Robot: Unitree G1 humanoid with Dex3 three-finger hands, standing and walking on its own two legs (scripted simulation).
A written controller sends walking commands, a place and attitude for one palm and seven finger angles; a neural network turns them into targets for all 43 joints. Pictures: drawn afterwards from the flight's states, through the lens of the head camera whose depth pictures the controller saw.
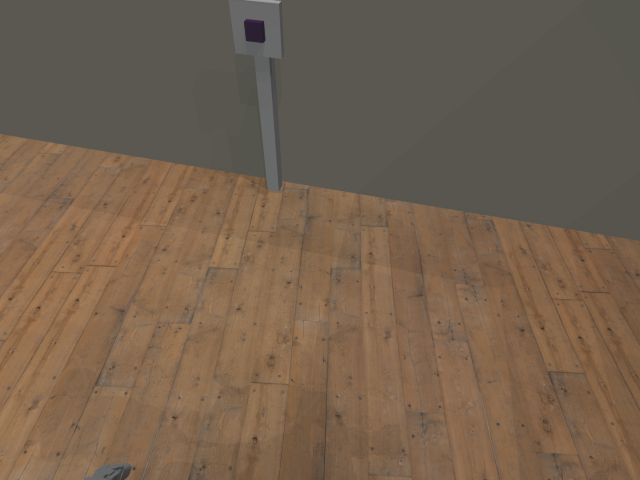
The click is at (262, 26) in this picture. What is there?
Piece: button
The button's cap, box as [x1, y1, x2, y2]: [244, 19, 264, 42]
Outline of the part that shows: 246,19 244,21 246,40 263,42 263,21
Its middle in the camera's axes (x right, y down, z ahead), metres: -0.23 -0.73 +1.35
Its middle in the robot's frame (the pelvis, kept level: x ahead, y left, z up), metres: +1.49 +0.30 -0.01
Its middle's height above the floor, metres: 0.76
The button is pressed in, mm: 0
